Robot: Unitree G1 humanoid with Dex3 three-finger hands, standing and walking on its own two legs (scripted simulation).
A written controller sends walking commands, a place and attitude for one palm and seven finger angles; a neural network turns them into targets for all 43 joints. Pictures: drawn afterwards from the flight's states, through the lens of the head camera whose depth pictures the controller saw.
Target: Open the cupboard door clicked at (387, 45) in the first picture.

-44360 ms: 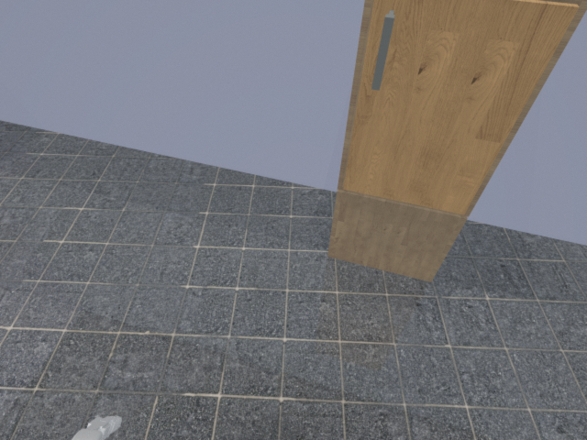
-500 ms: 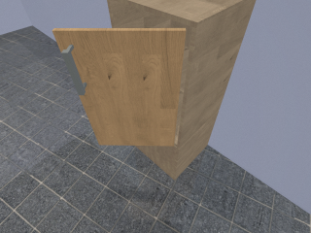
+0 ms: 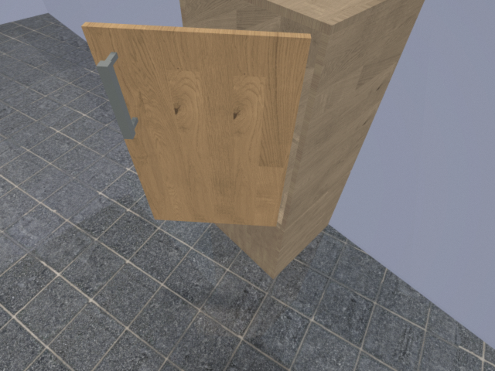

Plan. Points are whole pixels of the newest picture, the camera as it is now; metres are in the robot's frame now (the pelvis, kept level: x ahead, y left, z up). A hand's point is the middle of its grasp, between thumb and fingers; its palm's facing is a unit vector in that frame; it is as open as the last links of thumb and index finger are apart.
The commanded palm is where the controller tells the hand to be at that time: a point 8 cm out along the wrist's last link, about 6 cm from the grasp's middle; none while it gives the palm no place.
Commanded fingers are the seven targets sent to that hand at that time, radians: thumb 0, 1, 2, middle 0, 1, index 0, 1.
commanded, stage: shuffle to correct the standing spot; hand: left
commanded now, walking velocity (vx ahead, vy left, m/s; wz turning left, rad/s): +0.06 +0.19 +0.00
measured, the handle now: (121, 98) +0.55 +0.29 +0.13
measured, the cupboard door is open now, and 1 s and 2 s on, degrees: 43 43 43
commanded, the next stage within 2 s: come to a stop and stand still in 0.24 s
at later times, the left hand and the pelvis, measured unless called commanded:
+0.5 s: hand out of the picture +0.07 +0.26 -0.18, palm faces +0.05 -0.97 -0.23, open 7.4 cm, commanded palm none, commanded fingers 0.00 0.90 0.90 -0.20 -0.30 -0.20 -0.30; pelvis +0.04 +0.07 +0.00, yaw +0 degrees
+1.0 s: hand out of the picture +0.10 +0.21 -0.16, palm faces +0.01 -0.98 -0.22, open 7.3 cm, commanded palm none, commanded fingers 0.00 0.90 0.90 -0.20 -0.30 -0.20 -0.30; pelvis +0.04 +0.03 +0.01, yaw +1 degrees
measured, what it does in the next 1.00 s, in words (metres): steps on the spot: right foot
